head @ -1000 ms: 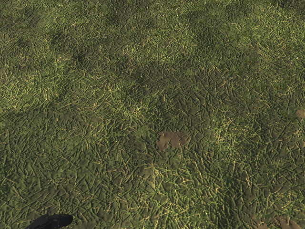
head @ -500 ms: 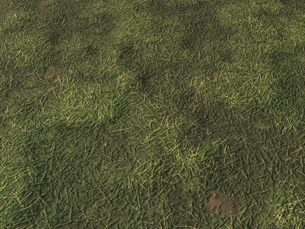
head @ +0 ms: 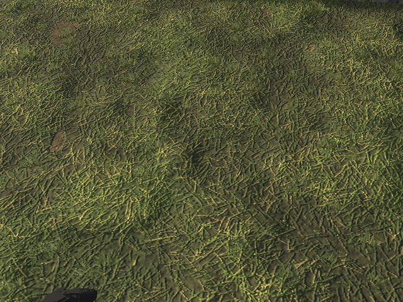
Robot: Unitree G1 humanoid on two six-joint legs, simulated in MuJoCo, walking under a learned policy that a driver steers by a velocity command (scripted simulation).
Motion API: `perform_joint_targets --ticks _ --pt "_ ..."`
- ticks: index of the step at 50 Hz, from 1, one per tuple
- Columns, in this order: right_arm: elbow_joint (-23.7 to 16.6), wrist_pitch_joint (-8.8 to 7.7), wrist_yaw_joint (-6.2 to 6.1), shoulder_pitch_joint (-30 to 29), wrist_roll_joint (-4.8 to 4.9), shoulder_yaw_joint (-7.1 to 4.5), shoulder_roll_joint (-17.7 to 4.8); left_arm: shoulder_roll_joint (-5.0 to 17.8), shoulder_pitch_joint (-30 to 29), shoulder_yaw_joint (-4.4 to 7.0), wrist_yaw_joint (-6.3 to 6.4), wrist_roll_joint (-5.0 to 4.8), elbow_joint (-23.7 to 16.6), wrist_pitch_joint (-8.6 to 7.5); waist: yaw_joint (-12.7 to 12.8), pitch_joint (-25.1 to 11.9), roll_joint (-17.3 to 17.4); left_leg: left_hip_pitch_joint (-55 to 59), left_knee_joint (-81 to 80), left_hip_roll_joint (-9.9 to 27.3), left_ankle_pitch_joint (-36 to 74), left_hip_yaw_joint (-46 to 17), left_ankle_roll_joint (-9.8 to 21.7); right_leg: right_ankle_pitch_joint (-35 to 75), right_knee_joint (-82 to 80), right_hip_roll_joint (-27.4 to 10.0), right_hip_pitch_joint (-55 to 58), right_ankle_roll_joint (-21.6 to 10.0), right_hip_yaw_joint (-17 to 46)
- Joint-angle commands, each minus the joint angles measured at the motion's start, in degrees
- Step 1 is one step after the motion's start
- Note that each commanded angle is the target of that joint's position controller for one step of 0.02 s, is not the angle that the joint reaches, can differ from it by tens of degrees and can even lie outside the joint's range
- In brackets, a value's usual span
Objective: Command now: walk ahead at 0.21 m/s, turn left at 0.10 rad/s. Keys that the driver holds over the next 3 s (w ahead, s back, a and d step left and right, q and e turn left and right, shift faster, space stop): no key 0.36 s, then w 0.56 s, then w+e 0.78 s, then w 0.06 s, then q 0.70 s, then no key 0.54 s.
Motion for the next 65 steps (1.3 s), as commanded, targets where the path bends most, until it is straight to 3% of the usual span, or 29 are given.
perform_joint_targets --ticks 1,2,3,5,7,9,12,15,16,18,21,26,29,30,31,32,34,37,42,47,49,50,51,52,53,54,56,59,65 --pt "-2.49 -1.05 0.05 9.75 -0.45 0.49 -1.22 11.18 14.32 2.87 0.58 1.44 -0.31 -0.06 4.80 -23.46 -12.40 -22.71 37.38 0.40 -1.95 -1.29 -4.04 46.87 4.80 -22.68 45.19 -17.69 22.81" --pt "-1.01 -0.76 0.48 10.30 0.26 -0.13 -5.17 7.07 16.84 1.94 0.27 -0.52 0.79 0.87 6.40 -27.60 -10.49 -25.90 42.59 0.73 -15.84 -5.46 -4.94 39.26 2.93 -23.27 46.05 -18.99 28.34" --pt "-2.02 0.03 0.43 5.55 1.23 -0.98 -8.00 7.22 13.02 1.86 0.22 -1.49 0.32 1.63 6.61 -20.97 -6.16 -29.20 45.32 3.17 -13.41 -5.46 -5.63 26.07 0.44 -21.17 40.07 -16.71 25.18" --pt "-3.52 2.21 -0.45 -1.48 0.57 -1.08 -7.06 4.86 4.56 0.70 0.54 -0.95 -0.58 2.81 4.43 -9.80 -1.60 -29.09 38.81 7.04 -8.03 -1.85 -6.46 9.36 -5.01 -16.59 24.02 -13.04 18.78" --pt "-2.83 4.04 -1.14 -0.03 0.26 -0.64 -4.18 5.25 0.09 0.82 0.60 -0.08 -0.39 3.74 1.54 -5.86 -5.80 -19.79 26.59 7.95 -5.14 0.97 -6.86 0.10 -9.36 -11.88 11.49 -10.34 13.06" --pt "-1.51 4.15 -1.58 1.56 -0.28 -0.14 -2.36 5.74 -0.41 1.10 0.88 0.24 0.20 4.11 1.34 -7.23 -7.46 -13.41 18.54 7.39 -1.16 2.66 -6.89 0.70 -10.00 -10.42 9.00 -10.50 9.82" --pt "0.05 4.06 -1.31 1.91 -0.57 -0.25 -2.41 5.70 -0.69 1.01 1.35 -0.79 1.43 4.66 0.73 -9.14 -5.74 -5.58 7.30 6.94 13.09 4.10 -5.36 -11.84 -9.83 -10.15 7.72 -9.40 8.50" --pt "-1.71 4.05 -1.31 -2.15 -2.26 -0.44 -4.49 3.09 1.36 -0.14 1.21 -0.45 3.37 5.10 1.82 -3.41 -2.22 -4.01 -2.06 10.69 14.25 -0.47 -1.85 -34.97 -9.07 -5.65 2.53 -2.04 6.93" --pt "-1.59 4.00 -1.61 -4.00 -1.50 -1.33 -8.24 3.97 3.25 0.29 1.24 -0.40 3.41 5.27 4.83 -0.25 3.53 -11.60 -2.82 11.11 3.39 -1.36 -0.18 -33.12 -7.77 -2.11 5.04 -0.02 3.57" --pt "-0.92 2.83 -1.46 -5.59 -1.54 -0.58 -4.37 3.95 2.31 0.31 1.86 -0.51 3.94 5.41 4.47 1.42 6.57 -19.60 -5.96 9.65 -3.24 -0.85 -1.16 -24.91 -3.05 -1.22 12.83 0.76 1.80" --pt "-0.24 1.30 -1.39 -3.78 -0.62 -0.92 -4.73 4.67 4.63 0.88 2.65 -1.26 5.60 5.67 3.93 0.81 7.30 -18.14 -6.02 9.35 -9.25 -1.29 -0.37 -32.33 1.97 0.84 10.70 -0.89 -0.77" --pt "1.05 -0.57 -1.35 0.66 1.09 -2.14 -8.26 2.76 2.23 1.07 1.12 -2.66 5.21 2.08 2.28 4.63 12.90 -10.33 -12.92 20.80 -10.73 -18.01 8.05 -25.63 12.57 1.20 0.59 -2.82 -2.55" --pt "-0.36 -0.75 -0.89 -5.21 1.31 -1.73 -6.49 3.90 10.07 1.91 0.41 -2.98 9.02 1.06 7.19 2.13 9.66 -15.76 -7.19 16.26 2.20 -10.04 4.44 -20.33 2.09 0.50 16.51 -4.72 -1.16" --pt "-1.82 -1.07 -0.87 -7.68 1.28 -1.13 -4.22 7.17 14.02 2.91 0.57 -2.77 10.56 1.12 8.39 1.61 3.02 -20.82 1.64 11.10 6.92 -2.66 1.16 -23.25 -2.35 -3.81 21.77 -6.37 6.38" --pt "-3.61 -2.05 -1.05 -8.60 0.90 -0.58 -1.80 12.17 19.87 4.43 0.53 -3.01 12.20 1.33 9.43 -0.12 -10.92 -30.83 17.97 3.98 7.34 6.39 -2.93 -25.16 -9.29 -12.13 31.75 -11.46 22.95" --pt "-4.55 -3.09 -1.17 -9.95 1.08 -0.94 -3.65 11.91 23.80 4.17 0.42 -2.31 12.41 1.28 11.83 -0.68 -14.08 -41.86 31.36 3.09 -5.35 3.10 -3.61 -20.86 -13.83 -20.00 38.23 -16.74 37.40" --pt "-3.43 -4.11 -0.26 -8.23 2.04 -1.30 -4.20 8.19 19.74 2.81 0.81 -1.91 11.14 0.85 8.25 -0.27 -5.55 -48.15 40.83 8.17 -1.10 0.16 -1.04 -16.59 -11.53 -18.85 39.42 -14.55 29.93" --pt "-3.71 -3.98 0.87 -11.02 1.15 -1.35 -2.66 5.26 17.26 1.44 1.07 -1.85 10.82 1.61 6.78 1.52 -3.56 -45.18 33.35 11.83 8.53 2.37 -0.67 -6.52 -14.60 -14.53 33.67 -10.73 17.47" --pt "-6.02 -3.44 2.16 -18.77 1.00 0.40 1.16 9.46 17.44 2.12 2.53 -2.04 11.21 2.60 7.63 2.67 -3.63 -32.66 10.94 8.58 20.71 7.01 -3.47 -3.28 -17.73 -10.24 24.02 -9.24 6.39" --pt "-7.87 -3.21 2.65 -22.43 1.46 -0.23 -2.65 9.97 19.43 2.70 2.42 -3.31 13.14 2.55 6.82 4.70 -4.20 -27.09 3.65 7.81 24.92 5.32 -1.19 -2.48 -17.31 -14.22 25.38 -7.92 6.91" --pt "-6.88 -3.45 2.45 -17.55 1.08 -1.42 -4.99 10.69 18.04 2.98 2.42 -3.27 13.07 2.89 2.81 1.82 -4.08 -19.01 2.03 6.04 22.67 6.04 0.53 9.38 -10.43 -13.68 26.37 -6.38 6.17" --pt "-4.46 -3.43 2.01 -9.70 0.95 -2.69 -7.02 10.05 17.58 2.74 2.40 -3.04 12.87 3.10 -1.03 -2.89 -3.35 -8.32 1.78 4.79 21.59 6.92 1.77 15.15 -1.41 -11.13 24.15 -4.99 4.39" --pt "-2.15 -3.30 1.31 0.71 0.59 -3.95 -10.05 8.06 16.98 1.92 2.38 -2.16 11.69 3.22 -5.47 -10.22 -0.49 7.47 3.23 10.62 18.90 1.09 4.08 7.49 13.37 -7.88 15.12 -2.84 2.49" --pt "-1.02 -2.92 1.17 6.19 -0.55 -5.05 -15.88 0.15 24.21 -0.19 2.28 -2.01 10.69 2.60 -2.93 -19.94 14.75 25.95 -2.35 26.36 4.88 -23.88 11.64 -20.58 36.43 1.28 -3.87 0.95 -0.76" --pt "-1.00 -3.00 1.45 6.17 -0.32 -3.65 -11.29 3.42 23.27 0.51 2.10 -3.33 11.34 1.74 -3.57 -21.17 16.03 23.07 -12.04 28.82 -5.77 -37.67 12.53 -36.10 45.86 1.82 -9.85 0.51 7.02" --pt "-1.32 -3.32 1.48 1.01 0.13 -2.53 -8.26 8.14 18.21 2.02 2.07 -4.89 9.63 1.47 -2.51 -11.36 12.29 15.32 -13.40 27.23 -8.53 -29.76 9.47 -32.31 49.29 -1.21 -14.40 -0.47 7.29" --pt "-1.71 -3.91 1.75 -7.20 -0.05 -1.35 -4.36 7.57 14.25 2.46 2.71 -3.82 8.85 1.88 1.11 -3.22 7.52 0.70 -16.08 22.93 3.32 -15.37 6.67 -23.13 45.27 -5.86 -11.24 -1.10 5.67" --pt "-0.46 -5.02 1.87 -10.57 -0.81 -1.18 -2.43 3.86 17.16 2.68 2.69 -3.64 9.72 4.27 4.84 -1.32 8.47 -7.79 -20.09 19.71 13.15 -3.57 5.91 -17.96 41.41 -8.13 -4.42 -0.81 6.04" --pt "2.20 -5.12 0.26 -7.51 -1.26 -2.05 -5.16 3.52 9.54 3.10 2.05 -2.87 6.22 5.12 4.24 2.24 4.19 -5.00 -22.46 19.91 21.31 6.78 6.90 -4.18 29.07 -7.43 -12.61 0.85 7.23"
Next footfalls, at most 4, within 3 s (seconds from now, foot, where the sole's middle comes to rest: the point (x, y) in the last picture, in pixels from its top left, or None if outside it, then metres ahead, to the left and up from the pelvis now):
0.30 left None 0.13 0.14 -0.76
1.02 left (152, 294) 0.50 0.15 -0.76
1.58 right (236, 220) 0.75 -0.15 -0.76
2.04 left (210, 152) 1.07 -0.08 -0.76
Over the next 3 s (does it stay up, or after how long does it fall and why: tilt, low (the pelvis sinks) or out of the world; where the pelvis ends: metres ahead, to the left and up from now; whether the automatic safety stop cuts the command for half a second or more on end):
stays up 0.95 -0.14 0.01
